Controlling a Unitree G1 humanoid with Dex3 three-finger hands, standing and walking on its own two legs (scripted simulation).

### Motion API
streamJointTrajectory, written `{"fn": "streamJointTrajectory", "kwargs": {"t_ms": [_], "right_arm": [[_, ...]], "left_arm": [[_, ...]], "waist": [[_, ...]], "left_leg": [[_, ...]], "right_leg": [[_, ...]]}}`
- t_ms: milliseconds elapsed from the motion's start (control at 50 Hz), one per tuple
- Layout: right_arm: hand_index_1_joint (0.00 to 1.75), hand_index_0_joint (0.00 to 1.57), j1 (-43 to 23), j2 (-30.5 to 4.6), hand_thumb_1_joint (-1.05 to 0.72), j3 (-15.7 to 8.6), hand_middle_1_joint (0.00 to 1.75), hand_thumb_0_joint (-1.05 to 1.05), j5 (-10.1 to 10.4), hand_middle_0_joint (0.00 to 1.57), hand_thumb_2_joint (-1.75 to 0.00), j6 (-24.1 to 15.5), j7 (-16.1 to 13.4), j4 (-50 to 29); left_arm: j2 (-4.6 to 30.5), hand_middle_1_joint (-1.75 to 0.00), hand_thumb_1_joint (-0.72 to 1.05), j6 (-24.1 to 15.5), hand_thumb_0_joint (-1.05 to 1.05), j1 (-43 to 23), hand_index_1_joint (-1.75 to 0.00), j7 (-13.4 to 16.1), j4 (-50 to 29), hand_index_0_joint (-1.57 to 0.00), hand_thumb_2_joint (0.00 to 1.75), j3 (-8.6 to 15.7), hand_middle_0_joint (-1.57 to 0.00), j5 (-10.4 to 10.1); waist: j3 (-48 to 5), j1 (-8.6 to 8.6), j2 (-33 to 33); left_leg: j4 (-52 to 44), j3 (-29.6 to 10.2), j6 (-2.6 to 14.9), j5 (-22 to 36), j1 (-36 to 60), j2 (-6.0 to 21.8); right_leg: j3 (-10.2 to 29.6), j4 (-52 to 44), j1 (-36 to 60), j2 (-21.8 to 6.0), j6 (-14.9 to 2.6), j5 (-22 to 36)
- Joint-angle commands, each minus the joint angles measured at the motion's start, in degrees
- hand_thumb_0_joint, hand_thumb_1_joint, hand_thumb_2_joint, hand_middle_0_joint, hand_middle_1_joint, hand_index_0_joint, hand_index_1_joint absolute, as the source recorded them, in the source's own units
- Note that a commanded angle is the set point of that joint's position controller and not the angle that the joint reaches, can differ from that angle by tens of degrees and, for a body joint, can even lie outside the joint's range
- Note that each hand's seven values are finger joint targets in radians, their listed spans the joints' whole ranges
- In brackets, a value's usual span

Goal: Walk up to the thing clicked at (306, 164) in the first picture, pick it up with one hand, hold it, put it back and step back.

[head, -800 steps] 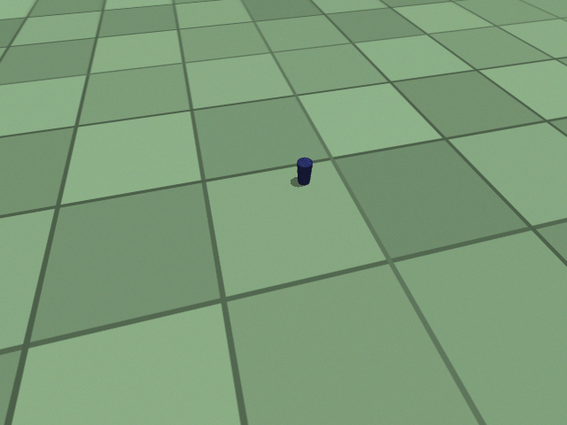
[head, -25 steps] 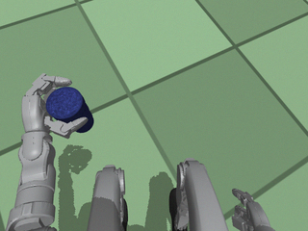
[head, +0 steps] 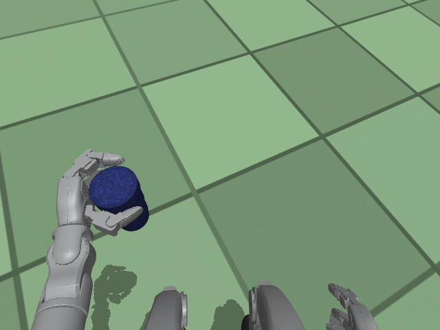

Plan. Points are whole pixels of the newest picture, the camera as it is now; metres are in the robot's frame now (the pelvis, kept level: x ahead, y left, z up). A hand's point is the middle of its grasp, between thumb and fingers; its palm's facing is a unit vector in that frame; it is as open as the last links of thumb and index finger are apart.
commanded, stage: lift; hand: left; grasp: from the side
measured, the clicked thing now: (124, 202) +0.36 +0.18 -0.02
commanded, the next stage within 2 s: hold in 0.90 s
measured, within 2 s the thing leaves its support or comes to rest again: neither
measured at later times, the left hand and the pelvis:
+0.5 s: hand (110, 172) +0.36 +0.17 +0.09, palm faces +0.12 -0.99 -0.04, open 11.0 cm; pelvis +0.02 +0.00 +0.06, yaw +0 degrees
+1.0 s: hand (113, 160) +0.37 +0.16 +0.12, palm faces +0.11 -0.99 -0.03, open 11.0 cm; pelvis +0.04 -0.01 +0.08, yaw +1 degrees
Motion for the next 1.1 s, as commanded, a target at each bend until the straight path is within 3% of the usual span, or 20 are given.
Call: {"fn": "streamJointTrajectory", "kwargs": {"t_ms": [0, 40, 60, 100, 120, 140, 160, 280, 320, 400, 440, 580, 640, 740, 780, 880, 920, 960, 980, 1080], "right_arm": [[0.3, 0.2, 2.68, -7.94, -0.92, -3.05, 0.3, 0.0, -0.17, 0.2, -0.9, -1.89, -0.33, -5.36], [0.3, 0.2, 2.12, -7.7, -0.92, -2.68, 0.3, 0.0, -0.37, 0.2, -0.9, -2.12, -0.09, -5.5], [0.3, 0.2, 2.28, -7.99, -0.93, -2.86, 0.3, 0.0, -0.43, 0.2, -0.9, -2.15, -0.14, -5.46], [0.3, 0.2, 2.94, -8.11, -0.92, -3.02, 0.3, 0.0, -0.7, 0.2, -0.9, -1.79, -0.37, -5.27], [0.3, 0.2, 2.9, -7.88, -0.92, -2.67, 0.3, 0.0, -0.82, 0.2, -0.9, -1.68, -0.28, -5.3], [0.3, 0.2, 2.93, -7.96, -0.92, -2.7, 0.3, 0.0, -0.82, 0.2, -0.9, -1.81, -0.24, -5.14], [0.3, 0.2, 3.22, -7.99, -0.92, -2.8, 0.3, 0.0, -0.85, 0.2, -0.9, -1.75, -0.36, -4.63], [0.3, 0.2, 2.93, -7.47, -0.93, -2.72, 0.3, 0.0, -0.82, 0.2, -0.9, -1.48, -0.75, -4.94], [0.3, 0.2, 2.93, -7.0, -0.92, -2.46, 0.3, 0.0, -0.94, 0.2, -0.9, -1.24, -0.65, -5.07], [0.3, 0.2, 3.37, -6.94, -0.92, -2.73, 0.3, 0.0, -1.08, 0.2, -0.9, -0.87, -0.8, -5.08], [0.3, 0.2, 2.84, -6.7, -0.92, -2.47, 0.3, 0.0, -1.09, 0.2, -0.9, -0.74, -0.73, -5.24], [0.3, 0.2, 3.28, -6.53, -0.92, -2.68, 0.3, 0.0, -1.11, 0.2, -0.9, -0.32, -1.01, -5.41], [0.3, 0.2, 3.35, -6.65, -0.92, -2.63, 0.3, 0.0, -1.18, 0.2, -0.9, -0.28, -0.99, -4.93], [0.3, 0.2, 3.08, -6.41, -0.91, -2.7, 0.3, 0.0, -1.4, 0.2, -0.9, -0.2, -1.02, -4.95], [0.3, 0.2, 2.75, -6.62, -0.92, -2.7, 0.3, 0.0, -1.25, 0.2, -0.9, -0.27, -0.99, -5.3], [0.3, 0.2, 3.01, -6.61, -0.92, -2.83, 0.3, 0.0, -1.4, 0.2, -0.9, 0.07, -0.93, -5.28], [0.3, 0.2, 3.33, -6.76, -0.92, -2.69, 0.3, 0.0, -1.23, 0.2, -0.9, 0.04, -0.94, -5.32], [0.3, 0.2, 2.7, -6.76, -0.91, -2.96, 0.3, 0.0, -1.19, 0.2, -0.9, -0.04, -1.04, -5.0], [0.3, 0.2, 2.52, -6.86, -0.92, -2.91, 0.3, 0.0, -1.18, 0.2, -0.9, -0.02, -1.05, -5.07], [0.3, 0.2, 2.32, -6.67, -0.93, -2.94, 0.3, 0.0, -1.2, 0.2, -0.91, 0.12, -0.99, -5.38]], "left_arm": [[7.21, -1.41, 0.04, -6.33, 0.0, -15.43, -1.41, -0.27, -15.91, -1.3, 1.22, 2.92, -1.28, -1.23], [4.53, -1.41, 0.02, -6.58, 0.0, -14.53, -1.41, -0.57, -14.31, -1.3, 1.22, 0.75, -1.28, -1.64], [4.74, -1.4, 0.02, -6.59, 0.0, -14.71, -1.4, -0.44, -13.11, -1.3, 1.22, 1.33, -1.28, -1.53], [9.31, -1.38, 0.03, -7.41, 0.0, -18.15, -1.38, 0.02, -18.61, -1.28, 1.2, 2.85, -1.26, -0.33], [5.63, -1.4, 0.03, -6.8, 0.0, -14.65, -1.4, -0.14, -13.77, -1.29, 1.22, 0.38, -1.27, -0.25], [6.36, -1.41, 0.04, -7.23, 0.0, -17.47, -1.41, -0.01, -18.04, -1.3, 1.23, 0.54, -1.28, -0.6], [7.07, -1.41, 0.05, -7.14, 0.0, -16.7, -1.42, 0.23, -16.28, -1.3, 1.24, 2.47, -1.29, -0.97], [6.43, -1.4, 0.01, -6.83, 0.0, -15.33, -1.41, 0.49, -15.88, -1.28, 1.23, 1.53, -1.27, -0.66], [3.64, -1.39, 0.01, -6.29, 0.0, -12.38, -1.4, 0.25, -11.92, -1.27, 1.23, 0.62, -1.26, -1.05], [6.11, -1.42, 0.03, -6.88, 0.0, -14.85, -1.42, 0.57, -15.85, -1.29, 1.24, 1.4, -1.27, -0.28], [4.09, -1.41, 0.01, -6.69, 0.0, -14.28, -1.41, 0.14, -14.55, -1.27, 1.24, 0.2, -1.25, -0.83], [5.99, -1.4, 0.02, -7.11, 0.0, -15.4, -1.4, 0.05, -16.6, -1.25, 1.23, 1.98, -1.23, -0.94], [3.79, -1.4, 0.04, -6.76, 0.0, -13.61, -1.4, -0.12, -13.9, -1.25, 1.24, 0.65, -1.23, -1.16], [5.07, -1.39, 0.03, -7.45, 0.0, -15.6, -1.39, -0.45, -15.7, -1.25, 1.23, 1.28, -1.23, -1.11], [3.65, -1.41, 0.03, -7.16, 0.0, -13.29, -1.41, -0.72, -12.94, -1.26, 1.24, 0.6, -1.25, -1.32], [5.83, -1.4, 0.06, -8.17, 0.0, -15.43, -1.4, -0.85, -16.43, -1.25, 1.24, 2.0, -1.24, -1.11], [3.22, -1.41, 0.08, -7.38, 0.0, -12.82, -1.42, -1.23, -13.14, -1.27, 1.26, 0.51, -1.25, -1.61], [5.83, -1.41, 0.07, -7.96, 0.0, -16.49, -1.42, -0.96, -16.28, -1.26, 1.26, 2.34, -1.25, -1.7], [3.47, -1.41, 0.06, -7.36, 0.0, -13.21, -1.41, -1.25, -10.24, -1.26, 1.24, 0.77, -1.25, -1.37], [4.35, -1.36, 0.04, -8.02, 0.0, -13.83, -1.36, -1.01, -13.37, -1.25, 1.14, 1.58, -1.23, -1.38]], "waist": [[-22.32, 0.5, 4.59], [-20.58, -0.24, 4.11], [-20.47, 0.11, 3.46], [-22.29, 0.69, 5.72], [-20.54, 0.11, 4.42], [-21.25, 0.58, 5.83], [-21.29, 0.76, 5.46], [-18.55, 1.04, 3.14], [-16.99, 0.47, 0.83], [-17.64, 1.13, 2.37], [-16.18, 0.81, 2.24], [-17.02, 1.36, 2.19], [-14.92, 0.63, 1.66], [-15.08, 0.85, 2.47], [-13.12, 0.82, 1.57], [-16.03, 1.4, 2.97], [-14.37, 0.63, 0.42], [-13.39, 1.11, 1.82], [-11.06, 0.34, -0.2], [-12.93, 1.28, 0.93]], "left_leg": [[-16.62, -1.41, 0.3, 14.62, 20.87, -1.59], [-17.9, -1.53, 0.26, 14.66, 21.26, -1.55], [-18.74, -1.8, 0.09, 16.01, 22.42, -1.35], [-19.65, -0.88, 0.13, 16.88, 24.97, -1.68], [-20.48, -1.11, 0.02, 17.63, 25.53, -1.52], [-21.03, -1.24, -0.18, 18.32, 26.73, -1.49], [-21.25, -1.15, -0.1, 18.68, 27.44, -1.51], [-24.71, -0.17, 0.25, 17.21, 28.35, -1.75], [-25.3, -0.19, 0.31, 18.43, 27.98, -1.77], [-26.73, 0.38, 0.24, 20.79, 30.41, -1.89], [-27.49, 0.35, 0.14, 21.68, 31.23, -1.82], [-29.76, 1.18, 0.32, 22.71, 33.66, -2.08], [-30.76, 0.95, 0.1, 23.91, 35.0, -1.79], [-31.43, 1.45, 0.19, 24.19, 36.05, -2.07], [-32.15, 1.53, 0.15, 24.32, 36.62, -1.93], [-32.75, 1.75, 0.01, 26.48, 38.74, -2.1], [-33.01, 1.78, 0.19, 27.21, 38.33, -1.94], [-33.35, 2.12, 0.28, 26.21, 38.34, -2.1], [-33.73, 1.99, 0.34, 25.34, 37.99, -2.03], [-34.7, 2.39, 0.27, 25.41, 39.49, -2.24]], "right_leg": [[1.27, -12.82, 16.68, 1.98, -1.96, 13.59], [1.09, -13.9, 17.56, 2.12, -1.83, 13.97], [0.75, -14.22, 17.98, 2.32, -1.94, 14.73], [1.17, -15.65, 20.85, 2.2, -1.89, 15.68], [0.85, -16.0, 20.65, 2.32, -2.0, 16.15], [0.76, -15.99, 20.53, 2.32, -2.1, 16.47], [0.89, -16.73, 21.45, 2.26, -1.99, 16.83], [1.34, -20.92, 27.26, 2.17, -1.54, 16.69], [1.03, -21.82, 28.56, 2.49, -1.5, 17.77], [1.37, -23.15, 31.8, 2.28, -1.52, 20.07], [1.21, -23.77, 31.76, 2.49, -1.62, 20.63], [1.83, -26.55, 37.1, 2.29, -1.3, 22.58], [1.41, -27.01, 36.67, 2.54, -1.45, 23.28], [1.72, -28.51, 38.8, 2.3, -1.29, 24.05], [1.66, -28.88, 38.45, 2.46, -1.32, 24.02], [1.9, -29.35, 41.32, 2.34, -1.32, 26.13], [1.81, -29.78, 42.06, 2.45, -1.18, 27.57], [2.13, -30.54, 41.71, 2.25, -1.01, 27.12], [1.93, -30.94, 40.85, 2.36, -0.95, 25.94], [2.17, -31.83, 43.24, 2.08, -0.88, 26.15]]}}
